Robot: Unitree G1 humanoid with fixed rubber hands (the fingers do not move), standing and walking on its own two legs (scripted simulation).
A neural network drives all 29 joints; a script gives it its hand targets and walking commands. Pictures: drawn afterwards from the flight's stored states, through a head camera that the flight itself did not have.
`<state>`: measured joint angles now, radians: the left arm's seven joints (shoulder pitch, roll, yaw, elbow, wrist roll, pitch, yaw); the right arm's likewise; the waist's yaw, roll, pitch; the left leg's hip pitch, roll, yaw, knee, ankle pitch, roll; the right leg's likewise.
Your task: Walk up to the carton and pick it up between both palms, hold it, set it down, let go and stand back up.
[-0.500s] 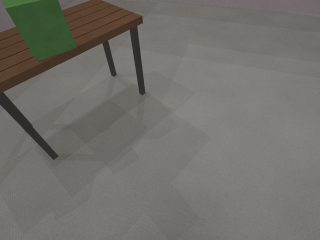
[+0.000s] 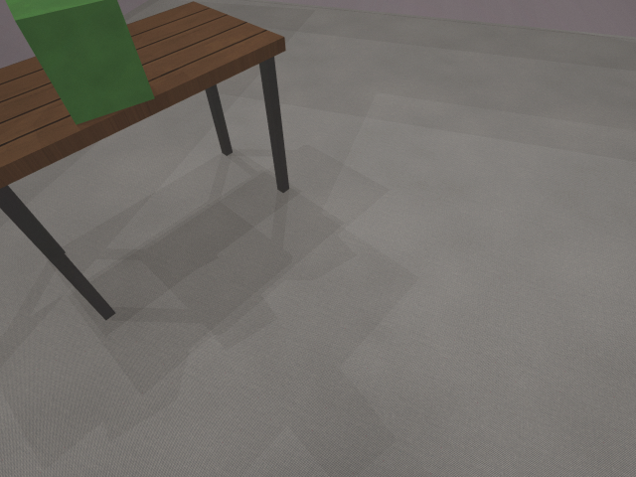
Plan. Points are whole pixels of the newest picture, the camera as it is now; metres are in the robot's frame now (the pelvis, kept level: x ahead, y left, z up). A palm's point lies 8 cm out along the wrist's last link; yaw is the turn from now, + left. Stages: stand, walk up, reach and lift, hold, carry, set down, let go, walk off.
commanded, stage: stand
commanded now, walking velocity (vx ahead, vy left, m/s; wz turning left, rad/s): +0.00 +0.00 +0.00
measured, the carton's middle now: (84, 50) +1.05 +0.65 +0.04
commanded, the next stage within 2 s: walk up in 0.54 s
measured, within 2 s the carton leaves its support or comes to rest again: neither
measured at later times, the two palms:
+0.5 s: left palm out of the picture -0.03 +0.19 -0.15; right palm out of the picture -0.03 -0.19 -0.15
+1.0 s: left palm out of the picture -0.02 +0.28 -0.16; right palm out of the picture +0.09 -0.21 -0.14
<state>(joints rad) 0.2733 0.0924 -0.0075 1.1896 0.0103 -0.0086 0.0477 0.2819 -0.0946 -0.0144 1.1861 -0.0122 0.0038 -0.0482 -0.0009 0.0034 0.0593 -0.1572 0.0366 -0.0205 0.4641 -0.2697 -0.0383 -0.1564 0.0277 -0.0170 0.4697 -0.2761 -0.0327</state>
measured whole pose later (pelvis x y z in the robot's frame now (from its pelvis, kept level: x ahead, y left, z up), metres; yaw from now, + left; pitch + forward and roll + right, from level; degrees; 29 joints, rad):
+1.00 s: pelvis +0.04 +0.03 -0.01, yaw +13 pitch -3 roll -2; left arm 0.29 0.22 0.08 1.06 0.08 -0.06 0.04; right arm 0.35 -0.19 -0.09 1.02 -0.06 0.02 0.01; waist 0.04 -0.01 0.09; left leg -0.49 0.13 0.03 0.92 -0.43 0.00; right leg -0.03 -0.06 -0.22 0.50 -0.41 0.00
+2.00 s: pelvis +0.40 +0.17 -0.04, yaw +44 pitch -2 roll +0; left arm 0.51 0.27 0.00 0.87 0.05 0.01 -0.01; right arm 0.22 -0.17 -0.03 0.65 -0.06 -0.04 0.01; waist 0.07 -0.10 0.15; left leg -0.48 -0.02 0.06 0.78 -0.26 0.06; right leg -0.14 -0.16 -0.25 0.92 -0.56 -0.02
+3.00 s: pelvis +0.69 +0.26 -0.02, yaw +55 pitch -3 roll +0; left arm 0.39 0.25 -0.01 0.78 0.01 0.03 -0.01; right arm 0.22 -0.18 0.00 0.70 -0.01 0.00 -0.02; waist 0.03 -0.07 0.12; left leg -0.39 0.00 0.00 0.70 -0.27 0.02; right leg -0.27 -0.04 -0.10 0.78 -0.52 -0.01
